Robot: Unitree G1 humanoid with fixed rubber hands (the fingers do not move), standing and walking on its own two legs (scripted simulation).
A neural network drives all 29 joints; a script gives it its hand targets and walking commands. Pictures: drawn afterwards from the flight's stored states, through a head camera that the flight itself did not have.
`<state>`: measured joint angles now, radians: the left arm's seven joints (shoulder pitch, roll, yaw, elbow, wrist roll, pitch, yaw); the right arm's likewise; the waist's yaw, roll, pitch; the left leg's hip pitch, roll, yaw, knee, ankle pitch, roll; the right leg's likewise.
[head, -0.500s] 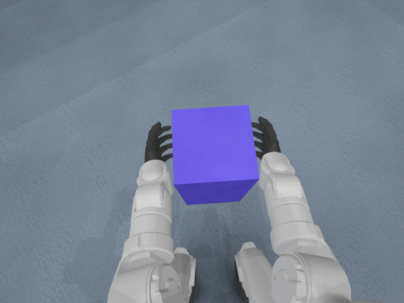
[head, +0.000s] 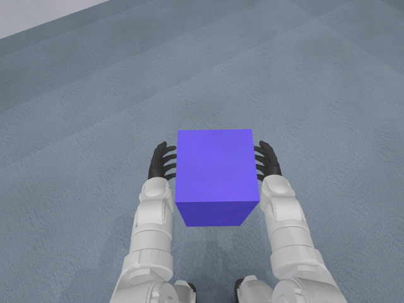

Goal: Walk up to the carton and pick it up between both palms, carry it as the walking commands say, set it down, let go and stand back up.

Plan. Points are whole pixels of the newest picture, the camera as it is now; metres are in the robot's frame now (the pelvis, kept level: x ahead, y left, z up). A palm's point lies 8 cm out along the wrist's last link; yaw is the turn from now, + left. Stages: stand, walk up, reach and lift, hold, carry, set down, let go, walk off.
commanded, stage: reach and lift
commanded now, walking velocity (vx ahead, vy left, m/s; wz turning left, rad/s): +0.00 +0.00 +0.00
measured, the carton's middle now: (213, 185) +0.36 +0.00 -0.09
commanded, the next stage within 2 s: hold in 1.78 s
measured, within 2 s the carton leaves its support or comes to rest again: neither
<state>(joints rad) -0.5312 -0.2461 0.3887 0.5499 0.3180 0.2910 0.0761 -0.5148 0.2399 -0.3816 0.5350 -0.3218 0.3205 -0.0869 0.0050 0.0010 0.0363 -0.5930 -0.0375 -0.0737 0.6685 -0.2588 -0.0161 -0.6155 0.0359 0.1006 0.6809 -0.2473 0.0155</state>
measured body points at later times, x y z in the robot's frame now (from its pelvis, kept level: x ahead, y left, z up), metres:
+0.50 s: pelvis +0.01 +0.00 +0.02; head +0.02 -0.01 +0.47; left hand +0.36 +0.12 +0.05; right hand +0.36 -0.12 +0.04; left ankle +0.04 +0.13 -0.72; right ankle +0.05 -0.12 -0.72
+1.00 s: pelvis +0.00 +0.00 +0.02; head -0.05 -0.01 +0.47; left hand +0.33 +0.13 +0.08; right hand +0.34 -0.11 +0.08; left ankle +0.04 +0.13 -0.72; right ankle +0.05 -0.12 -0.72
